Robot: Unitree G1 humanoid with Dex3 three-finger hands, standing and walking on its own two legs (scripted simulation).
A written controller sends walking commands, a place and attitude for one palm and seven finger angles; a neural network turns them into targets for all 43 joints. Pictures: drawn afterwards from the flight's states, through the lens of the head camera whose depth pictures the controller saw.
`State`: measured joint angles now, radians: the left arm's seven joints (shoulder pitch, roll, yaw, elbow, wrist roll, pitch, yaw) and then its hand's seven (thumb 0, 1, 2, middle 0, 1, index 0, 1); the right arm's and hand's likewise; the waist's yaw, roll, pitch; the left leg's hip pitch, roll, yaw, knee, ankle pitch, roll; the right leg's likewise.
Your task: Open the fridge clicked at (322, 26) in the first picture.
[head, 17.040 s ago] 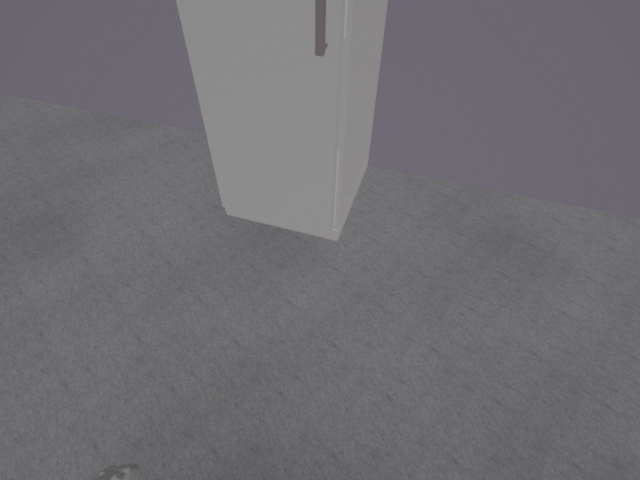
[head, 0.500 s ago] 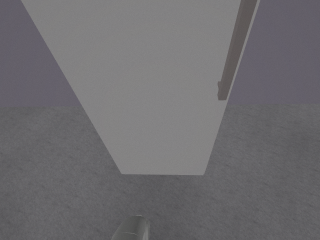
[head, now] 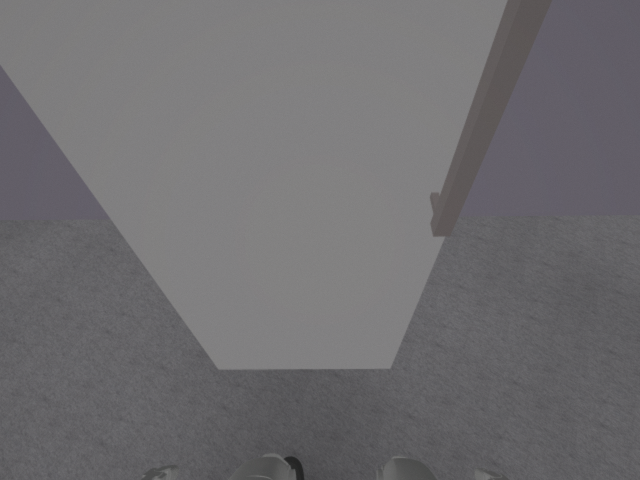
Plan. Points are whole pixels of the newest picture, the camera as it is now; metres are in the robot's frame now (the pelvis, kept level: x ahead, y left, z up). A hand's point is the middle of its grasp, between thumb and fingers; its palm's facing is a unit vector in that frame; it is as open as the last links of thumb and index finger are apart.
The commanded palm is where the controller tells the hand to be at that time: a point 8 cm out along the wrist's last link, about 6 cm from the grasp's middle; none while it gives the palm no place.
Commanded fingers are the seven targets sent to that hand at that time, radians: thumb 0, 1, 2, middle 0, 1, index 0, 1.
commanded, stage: come to a stop and stand still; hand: right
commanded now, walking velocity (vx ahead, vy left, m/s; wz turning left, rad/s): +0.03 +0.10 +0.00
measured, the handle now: (477, 105) +0.43 -0.13 +0.24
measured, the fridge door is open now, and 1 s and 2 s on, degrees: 0 0 0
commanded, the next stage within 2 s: look again from close up in 1.04 s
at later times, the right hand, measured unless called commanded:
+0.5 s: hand out of the picture -0.03 -0.20 -0.16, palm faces -0.01 +0.98 -0.19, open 7.4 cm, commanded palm none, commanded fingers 0.00 -0.90 -0.90 0.20 0.30 0.20 0.30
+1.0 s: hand out of the picture -0.08 -0.11 -0.17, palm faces +0.06 +0.99 -0.16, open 7.3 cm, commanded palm none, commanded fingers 0.00 -0.90 -0.90 0.20 0.30 0.20 0.30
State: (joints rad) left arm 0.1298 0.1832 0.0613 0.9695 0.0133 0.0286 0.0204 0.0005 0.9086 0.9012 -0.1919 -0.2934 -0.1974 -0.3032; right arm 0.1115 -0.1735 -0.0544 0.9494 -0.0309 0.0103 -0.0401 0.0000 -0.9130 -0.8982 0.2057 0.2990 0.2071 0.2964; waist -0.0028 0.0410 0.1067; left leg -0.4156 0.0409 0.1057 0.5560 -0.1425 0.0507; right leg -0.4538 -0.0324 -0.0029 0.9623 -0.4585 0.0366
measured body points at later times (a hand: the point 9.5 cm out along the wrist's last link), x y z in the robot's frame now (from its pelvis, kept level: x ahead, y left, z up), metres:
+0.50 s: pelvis -0.04 -0.01 +0.02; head +0.00 -0.03 +0.47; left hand -0.05 +0.22 -0.13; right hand -0.03 -0.25 -0.15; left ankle -0.11 +0.13 -0.69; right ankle +0.00 -0.14 -0.73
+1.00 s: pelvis -0.07 +0.05 +0.01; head -0.06 +0.04 +0.46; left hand -0.07 +0.26 -0.15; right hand -0.08 -0.16 -0.15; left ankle -0.10 +0.13 -0.73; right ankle -0.06 -0.09 -0.73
